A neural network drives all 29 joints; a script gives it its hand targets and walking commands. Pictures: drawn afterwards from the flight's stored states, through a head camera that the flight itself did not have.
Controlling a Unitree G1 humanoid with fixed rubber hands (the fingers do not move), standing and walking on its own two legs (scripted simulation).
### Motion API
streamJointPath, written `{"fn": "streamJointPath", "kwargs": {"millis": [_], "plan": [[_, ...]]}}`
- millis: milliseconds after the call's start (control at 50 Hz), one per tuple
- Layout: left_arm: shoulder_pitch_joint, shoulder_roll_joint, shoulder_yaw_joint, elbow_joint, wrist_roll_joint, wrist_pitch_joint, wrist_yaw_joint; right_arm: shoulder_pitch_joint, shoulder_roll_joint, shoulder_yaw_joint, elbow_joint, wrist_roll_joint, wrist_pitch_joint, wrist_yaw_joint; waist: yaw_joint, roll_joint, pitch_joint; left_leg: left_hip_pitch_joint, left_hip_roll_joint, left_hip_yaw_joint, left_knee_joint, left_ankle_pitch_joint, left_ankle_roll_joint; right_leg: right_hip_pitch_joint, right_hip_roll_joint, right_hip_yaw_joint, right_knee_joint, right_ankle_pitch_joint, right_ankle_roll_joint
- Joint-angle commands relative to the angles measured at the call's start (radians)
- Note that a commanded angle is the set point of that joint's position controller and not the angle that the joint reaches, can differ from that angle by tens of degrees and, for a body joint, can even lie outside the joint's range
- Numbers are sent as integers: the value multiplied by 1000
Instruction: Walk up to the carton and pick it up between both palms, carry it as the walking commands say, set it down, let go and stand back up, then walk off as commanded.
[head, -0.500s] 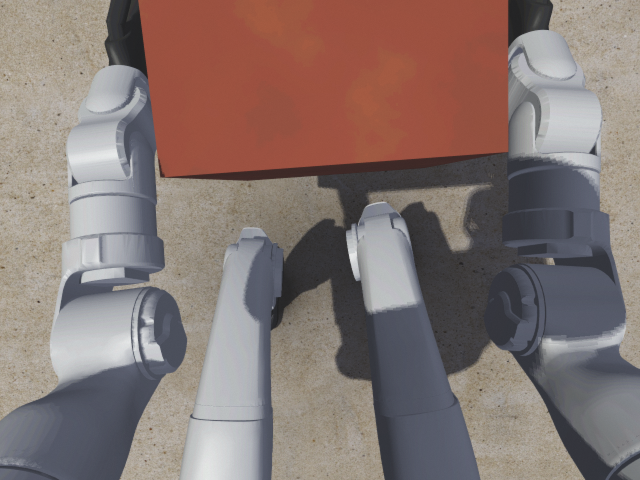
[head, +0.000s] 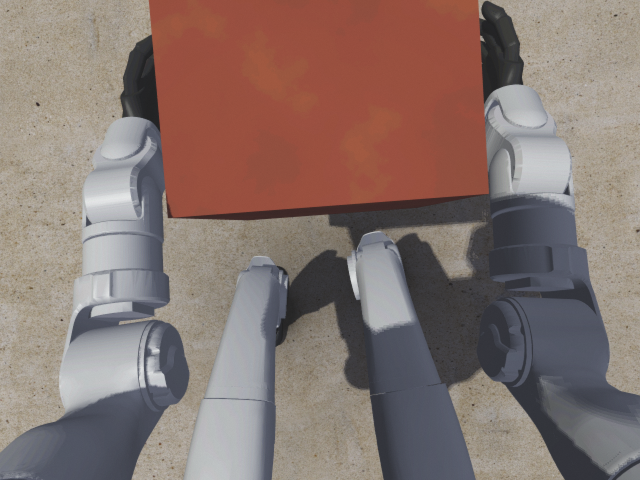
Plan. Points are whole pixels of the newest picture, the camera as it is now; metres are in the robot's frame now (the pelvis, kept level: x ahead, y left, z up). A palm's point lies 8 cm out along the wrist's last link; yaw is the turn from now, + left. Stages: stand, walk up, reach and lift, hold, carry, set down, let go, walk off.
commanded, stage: reach and lift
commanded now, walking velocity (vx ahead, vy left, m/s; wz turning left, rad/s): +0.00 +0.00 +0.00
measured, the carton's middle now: (320, 88) +0.50 -0.03 -0.15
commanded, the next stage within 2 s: none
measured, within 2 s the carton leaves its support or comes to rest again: neither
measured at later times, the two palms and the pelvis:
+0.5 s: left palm (89, 113) +0.45 +0.16 +0.00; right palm (531, 70) +0.45 -0.20 -0.01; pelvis +0.02 +0.00 +0.06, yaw +0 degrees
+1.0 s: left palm out of the picture +0.45 +0.17 +0.10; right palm out of the picture +0.44 -0.20 +0.10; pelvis +0.13 +0.00 +0.13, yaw +0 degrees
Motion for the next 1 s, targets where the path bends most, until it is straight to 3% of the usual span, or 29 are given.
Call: {"fn": "streamJointPath", "kwargs": {"millis": [0,20,40,60,80,100,120,140,160,240,260,280,300,380,460,500,540,560,580,660,680,740,760,800,820,840,900,920,980], "plan": [[-823,-887,-684,-348,-179,-85,-265,-595,1042,666,-247,187,-59,257,26,-84,-2285,285,-63,138,-176,196,79,930,47,-207,-140,207,-24],[-799,-875,-673,-329,-150,-83,-271,-619,1076,685,-216,192,-58,261,99,-23,-2272,283,-79,156,-201,166,77,921,54,-201,-161,183,-23],[-766,-888,-661,-280,-156,-80,-276,-627,1046,672,-244,180,-60,261,45,-102,-2254,283,-59,145,-203,156,83,924,43,-208,-175,150,-16],[-811,-908,-704,-371,-175,-81,-281,-601,1051,676,-290,188,-62,261,29,-48,-2280,352,-65,128,-228,211,79,954,58,-201,-191,220,-31],[-794,-884,-648,-253,-138,-79,-284,-626,1031,636,-179,161,-63,266,74,-44,-2103,247,-54,127,-230,135,87,845,42,-204,-194,125,-36],[-798,-927,-717,-343,-176,-82,-282,-573,1083,668,-223,177,-62,268,36,-47,-2263,348,-63,135,-241,173,79,929,49,-218,-185,178,-31],[-771,-906,-674,-267,-147,-75,-292,-553,1046,624,-147,145,-49,268,34,-54,-2142,314,-47,131,-255,102,81,869,43,-211,-226,84,-33],[-842,-948,-721,-360,-177,-78,-296,-570,1086,655,-209,154,-55,276,30,-17,-2188,376,-53,127,-289,130,77,925,49,-214,-242,105,-39],[-789,-942,-702,-287,-163,-67,-300,-599,1092,662,-221,172,-55,282,55,8,-2157,359,-48,142,-292,121,78,907,46,-212,-245,120,-38],[-772,-918,-672,-293,-145,-80,-303,-602,1117,691,-208,167,-47,294,72,-54,-2174,402,-50,117,-344,156,90,997,37,-202,-290,134,-28],[-768,-946,-709,-358,-159,-76,-307,-545,1134,691,-245,174,-47,297,34,-63,-2227,464,-45,119,-363,204,85,1036,39,-207,-305,196,-31],[-719,-925,-656,-233,-115,-61,-318,-561,1110,652,-177,150,-43,297,63,-60,-2081,388,-52,130,-365,144,86,984,36,-192,-328,140,-25],[-756,-960,-694,-284,-143,-71,-320,-547,1153,689,-206,157,-48,303,65,-35,-2111,425,-50,126,-382,149,90,1000,37,-204,-328,133,-27],[-723,-973,-685,-265,-126,-80,-333,-543,1113,656,-224,132,-57,305,24,-72,-2073,445,-43,116,-417,160,82,1032,31,-199,-382,133,-29],[-600,-976,-699,-293,-104,-82,-329,-449,1149,684,-266,148,-57,305,52,-33,-2043,543,-35,110,-472,236,82,1062,32,-216,-418,239,-26],[-577,-996,-659,-217,-89,-76,-325,-412,1150,665,-209,102,-59,313,38,-74,-1915,526,-31,98,-492,231,83,1036,35,-203,-429,226,-31],[-556,-1019,-691,-296,-98,-82,-321,-304,1182,668,-195,118,-63,316,44,-21,-1882,524,-25,109,-518,285,81,1062,27,-204,-458,289,-38],[-580,-990,-657,-222,-72,-77,-320,-327,1197,640,-115,109,-64,315,53,-11,-1740,447,-25,114,-531,205,86,1009,20,-203,-463,217,-38],[-482,-1050,-655,-195,-85,-81,-313,-340,1202,680,-205,112,-78,311,74,-61,-1765,483,-24,111,-536,250,85,1047,20,-206,-472,235,-33],[-358,-1051,-575,-54,-25,-56,-312,-227,1221,584,-76,63,-52,308,63,-76,-1426,467,2,95,-637,208,103,952,10,-191,-584,173,-39],[-343,-1058,-555,-36,5,-59,-317,-149,1241,527,17,28,-50,318,34,-52,-1340,447,1,106,-649,189,97,931,16,-193,-608,161,-42],[-311,-1051,-528,-5,17,-50,-325,-137,1194,465,8,-5,-38,313,11,-37,-1196,494,25,86,-704,162,101,898,15,-196,-663,121,-55],[-284,-1053,-508,-10,34,-51,-326,-87,1224,449,53,-12,-30,315,30,-16,-1154,480,17,87,-705,180,102,926,13,-194,-662,154,-55],[-279,-1083,-509,-40,28,-36,-331,-17,1218,402,85,-46,-12,323,-15,-9,-1144,562,19,64,-754,228,99,934,26,-205,-685,194,-65],[-201,-1047,-462,32,67,-22,-332,-60,1199,395,53,-34,-17,330,32,28,-1079,504,5,78,-760,209,96,949,20,-199,-701,192,-64],[-142,-1063,-470,5,48,-27,-332,-3,1209,434,41,-26,-8,334,22,-28,-1051,533,14,66,-770,293,109,960,16,-185,-697,276,-56],[-126,-1071,-537,-122,24,-23,-330,39,1217,487,-40,-5,-2,330,31,17,-1189,627,-8,63,-778,443,86,1084,19,-183,-703,459,-42],[-26,-1058,-523,-65,32,-9,-323,107,1191,484,-39,0,8,325,11,-34,-1134,661,4,46,-794,497,94,1093,26,-180,-722,507,-39],[25,-1061,-626,-237,-1,-10,-325,227,1233,578,-138,46,12,323,21,-44,-1212,699,-20,54,-834,590,87,1258,16,-148,-742,770,-27]]}}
